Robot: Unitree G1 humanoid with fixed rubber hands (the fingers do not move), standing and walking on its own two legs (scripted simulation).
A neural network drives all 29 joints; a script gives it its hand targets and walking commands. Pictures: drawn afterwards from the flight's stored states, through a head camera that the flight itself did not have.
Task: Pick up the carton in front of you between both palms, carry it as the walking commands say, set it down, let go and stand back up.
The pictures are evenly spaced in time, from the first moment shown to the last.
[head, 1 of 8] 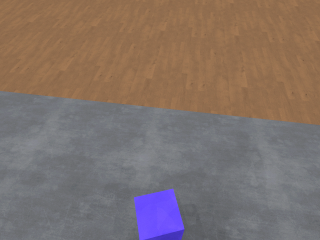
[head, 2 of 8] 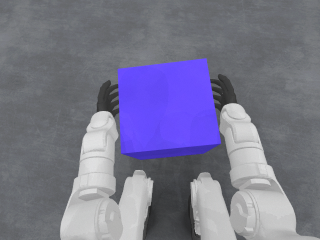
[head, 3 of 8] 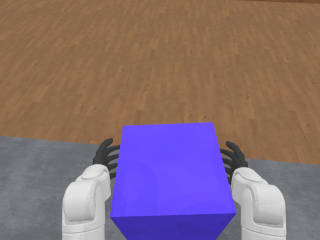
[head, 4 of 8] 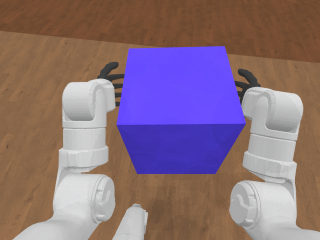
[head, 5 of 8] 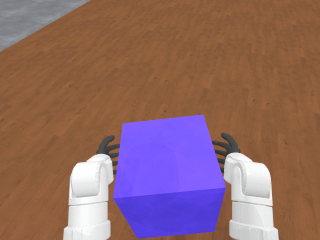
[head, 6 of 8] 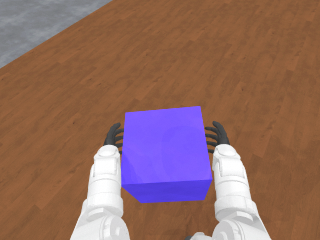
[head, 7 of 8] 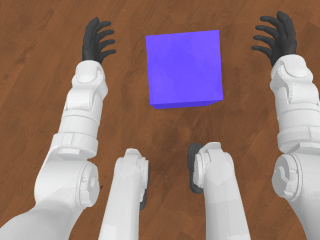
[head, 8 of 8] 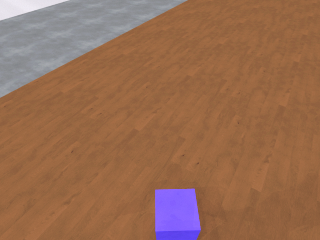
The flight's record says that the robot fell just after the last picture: no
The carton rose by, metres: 1.09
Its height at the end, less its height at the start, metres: +0.36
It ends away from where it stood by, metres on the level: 5.92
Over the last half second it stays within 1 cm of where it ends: yes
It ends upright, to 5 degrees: yes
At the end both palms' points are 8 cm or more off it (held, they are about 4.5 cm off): yes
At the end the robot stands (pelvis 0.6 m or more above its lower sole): yes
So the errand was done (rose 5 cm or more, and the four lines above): yes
